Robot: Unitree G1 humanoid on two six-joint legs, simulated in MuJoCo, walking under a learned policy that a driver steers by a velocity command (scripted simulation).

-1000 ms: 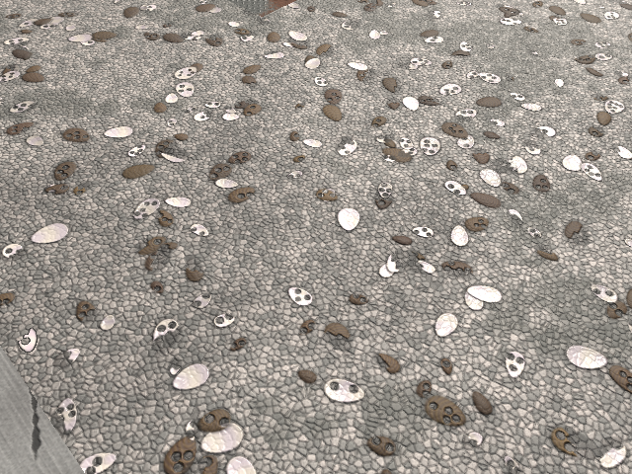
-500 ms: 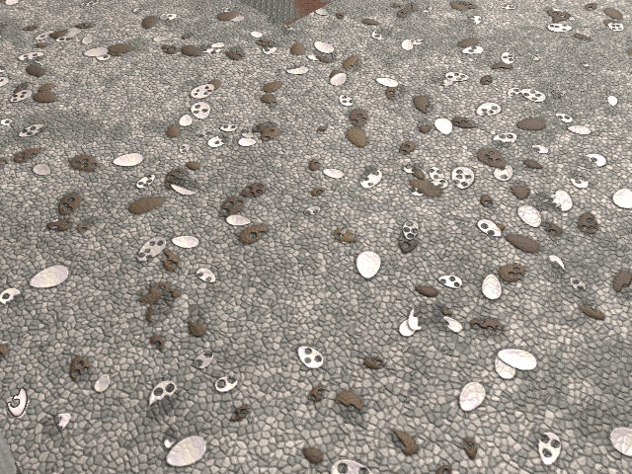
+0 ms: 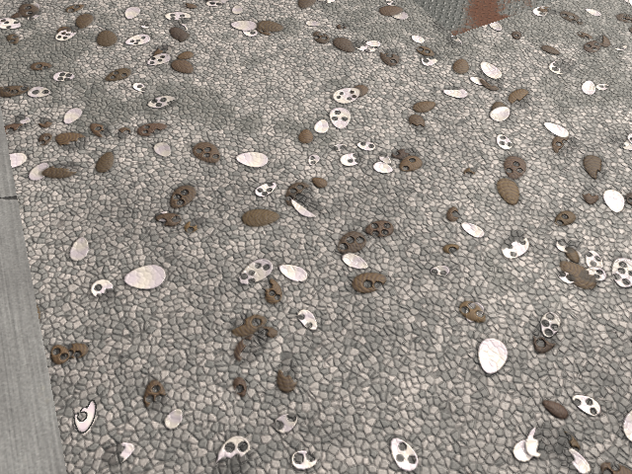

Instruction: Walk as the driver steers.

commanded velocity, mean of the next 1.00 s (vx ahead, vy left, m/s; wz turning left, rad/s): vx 0.39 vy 0.00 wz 0.19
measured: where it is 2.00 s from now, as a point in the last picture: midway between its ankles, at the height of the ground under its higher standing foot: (328, 423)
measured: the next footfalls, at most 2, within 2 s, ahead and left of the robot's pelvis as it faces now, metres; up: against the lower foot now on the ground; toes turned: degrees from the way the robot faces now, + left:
right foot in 0.36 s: +0.41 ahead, -0.12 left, +0.00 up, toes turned +10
left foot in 0.84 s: +0.61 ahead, +0.14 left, +0.00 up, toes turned +10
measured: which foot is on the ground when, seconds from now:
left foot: down 0.00-0.38, up 0.40-0.82, down 0.84-1.00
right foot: up 0.00-0.34, down 0.36-0.86, up 0.88-1.00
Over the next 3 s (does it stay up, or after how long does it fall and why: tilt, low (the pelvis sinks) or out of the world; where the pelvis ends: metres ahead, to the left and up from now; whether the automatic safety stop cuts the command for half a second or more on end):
stays up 1.01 -0.09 0.01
